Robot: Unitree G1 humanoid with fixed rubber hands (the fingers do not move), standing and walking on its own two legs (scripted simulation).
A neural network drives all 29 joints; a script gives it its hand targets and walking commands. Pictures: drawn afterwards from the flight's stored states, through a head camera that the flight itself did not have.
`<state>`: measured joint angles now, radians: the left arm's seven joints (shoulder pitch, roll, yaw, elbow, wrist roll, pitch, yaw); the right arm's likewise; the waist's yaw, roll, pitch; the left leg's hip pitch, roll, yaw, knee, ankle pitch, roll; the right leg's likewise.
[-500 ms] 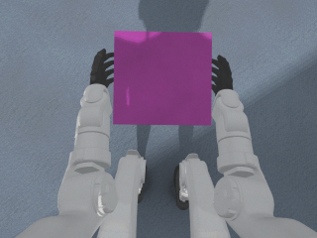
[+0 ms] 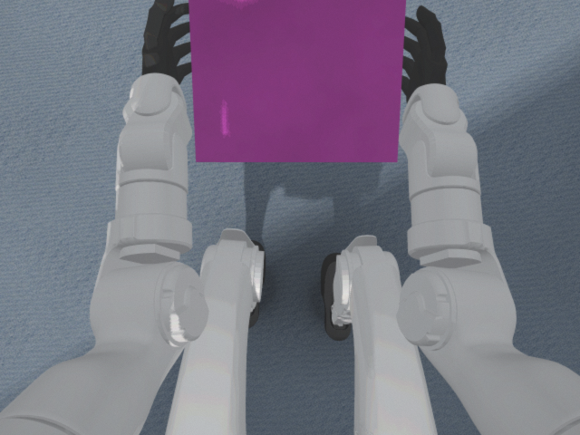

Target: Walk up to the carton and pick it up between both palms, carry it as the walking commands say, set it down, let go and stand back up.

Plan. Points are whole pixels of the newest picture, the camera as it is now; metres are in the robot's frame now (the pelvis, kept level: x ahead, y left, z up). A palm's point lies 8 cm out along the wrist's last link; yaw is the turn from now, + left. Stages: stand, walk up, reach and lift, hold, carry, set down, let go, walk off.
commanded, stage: set down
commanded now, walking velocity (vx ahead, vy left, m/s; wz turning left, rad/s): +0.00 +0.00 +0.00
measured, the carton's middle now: (294, 85) +0.52 +0.02 -0.17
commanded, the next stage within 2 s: none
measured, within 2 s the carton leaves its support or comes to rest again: neither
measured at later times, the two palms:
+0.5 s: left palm (179, 76) +0.53 +0.18 -0.19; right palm (393, 82) +0.53 -0.12 -0.19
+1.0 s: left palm (192, 79) +0.55 +0.18 -0.27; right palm (375, 85) +0.56 -0.11 -0.27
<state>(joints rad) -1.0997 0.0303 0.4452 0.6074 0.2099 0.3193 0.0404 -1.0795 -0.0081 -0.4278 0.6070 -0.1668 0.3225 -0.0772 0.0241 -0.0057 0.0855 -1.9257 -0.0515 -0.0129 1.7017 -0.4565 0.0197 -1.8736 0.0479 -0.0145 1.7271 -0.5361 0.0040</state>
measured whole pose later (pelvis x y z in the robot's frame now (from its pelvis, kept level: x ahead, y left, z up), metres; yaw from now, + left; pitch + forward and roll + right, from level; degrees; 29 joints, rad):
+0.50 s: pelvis -0.02 +0.00 -0.05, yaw +0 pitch +30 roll -3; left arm -1.42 0.16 0.43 0.59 0.08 0.37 0.07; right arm -1.39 -0.14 -0.36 0.60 -0.03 0.35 -0.13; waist 0.03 -0.01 0.52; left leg -1.95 -0.05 -0.01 1.90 -0.47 0.03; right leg -1.89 0.05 -0.03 1.92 -0.56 0.01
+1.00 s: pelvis -0.01 +0.00 -0.10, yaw -1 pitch +33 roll -3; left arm -1.52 0.22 0.40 0.79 0.10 0.31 0.07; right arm -1.50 -0.21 -0.31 0.81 -0.02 0.30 -0.14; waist 0.04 -0.01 0.52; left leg -2.12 -0.05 -0.01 2.07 -0.53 0.02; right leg -2.05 0.05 -0.04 2.09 -0.62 0.01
